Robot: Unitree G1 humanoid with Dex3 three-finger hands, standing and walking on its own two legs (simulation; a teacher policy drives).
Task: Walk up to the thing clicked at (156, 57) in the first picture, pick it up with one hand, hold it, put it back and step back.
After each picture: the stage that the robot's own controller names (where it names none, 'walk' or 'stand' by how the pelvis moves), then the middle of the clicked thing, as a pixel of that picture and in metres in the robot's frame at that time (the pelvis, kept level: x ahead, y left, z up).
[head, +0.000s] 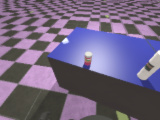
stand; (151, 66) +0.49 -0.42 +0.05
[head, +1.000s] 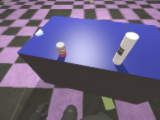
walk; (123, 50) +0.55 -0.18 +0.09
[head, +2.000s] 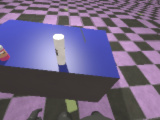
walk; (60, 51) +0.49 +0.26 +0.09
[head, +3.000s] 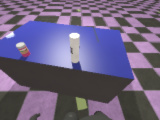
stand; (74, 49) +0.54 +0.15 +0.09
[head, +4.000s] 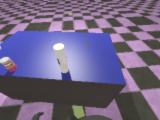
walk; (62, 59) +0.45 +0.24 +0.07
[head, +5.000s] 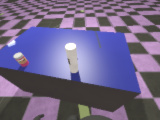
stand; (72, 59) +0.44 +0.18 +0.07
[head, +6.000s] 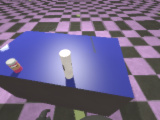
stand; (67, 65) +0.41 +0.20 +0.06
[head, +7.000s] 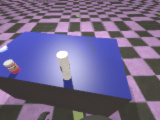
stand; (64, 67) +0.40 +0.21 +0.05
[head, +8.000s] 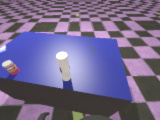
stand; (64, 68) +0.39 +0.21 +0.05
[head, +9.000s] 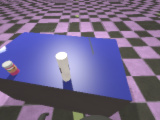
stand; (64, 68) +0.39 +0.21 +0.05
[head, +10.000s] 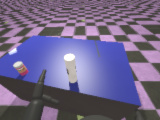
rise first; (71, 69) +0.39 +0.18 +0.06
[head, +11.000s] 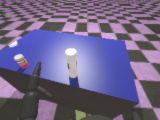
go down; (72, 64) +0.42 +0.17 +0.06
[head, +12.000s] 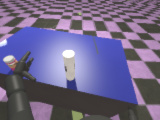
go down; (69, 66) +0.39 +0.17 +0.07
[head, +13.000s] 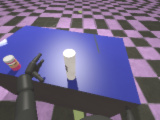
close in; (70, 66) +0.39 +0.16 +0.07
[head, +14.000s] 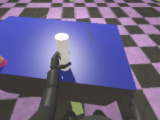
close; (63, 54) +0.44 +0.17 +0.12
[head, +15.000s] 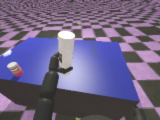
lift; (65, 56) +0.33 +0.15 +0.25
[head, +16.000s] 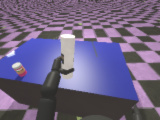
lift; (67, 58) +0.34 +0.15 +0.23
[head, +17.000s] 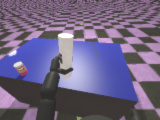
hold; (66, 58) +0.33 +0.16 +0.24
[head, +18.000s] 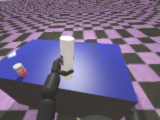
hold; (67, 60) +0.34 +0.16 +0.22
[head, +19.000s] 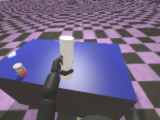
crouch; (66, 59) +0.34 +0.16 +0.22
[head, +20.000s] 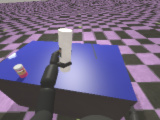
crouch; (65, 52) +0.37 +0.17 +0.26
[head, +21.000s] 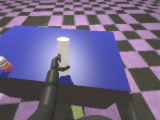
lower; (63, 57) +0.43 +0.18 +0.11
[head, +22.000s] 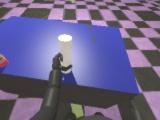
lower; (65, 56) +0.42 +0.17 +0.12
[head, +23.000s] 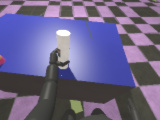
lower; (63, 51) +0.45 +0.17 +0.12
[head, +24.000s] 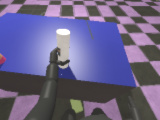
lower; (63, 51) +0.46 +0.17 +0.12
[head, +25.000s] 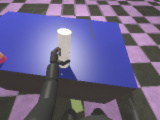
rest; (64, 50) +0.46 +0.17 +0.12
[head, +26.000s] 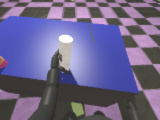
withdraw; (65, 56) +0.42 +0.17 +0.11
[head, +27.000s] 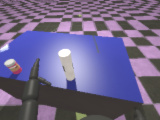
sink last; (67, 66) +0.39 +0.18 +0.09
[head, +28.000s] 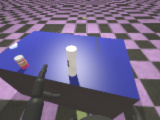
stand; (71, 62) +0.44 +0.18 +0.08
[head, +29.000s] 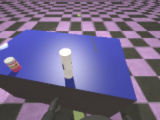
stand; (67, 65) +0.40 +0.19 +0.07
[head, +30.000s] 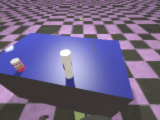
stand; (67, 65) +0.42 +0.20 +0.06
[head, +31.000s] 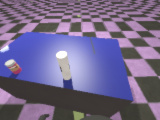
stand; (64, 67) +0.40 +0.21 +0.05
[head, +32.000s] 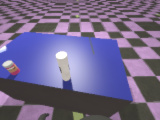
stand; (64, 67) +0.39 +0.21 +0.05
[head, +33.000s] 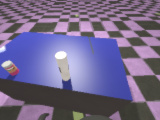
stand; (63, 67) +0.39 +0.22 +0.05
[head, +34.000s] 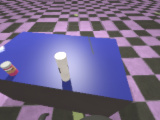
stand; (63, 68) +0.38 +0.22 +0.05
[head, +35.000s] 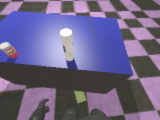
walk; (68, 47) +0.51 +0.19 +0.07
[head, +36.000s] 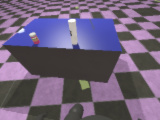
walk; (73, 33) +0.80 +0.27 +0.07
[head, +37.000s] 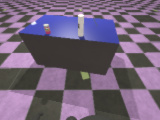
stand; (80, 26) +1.05 +0.20 +0.07
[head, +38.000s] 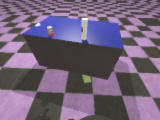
stand; (84, 29) +1.00 +0.16 +0.06
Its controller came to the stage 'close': yes
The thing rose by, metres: 0.21
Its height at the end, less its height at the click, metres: +0.00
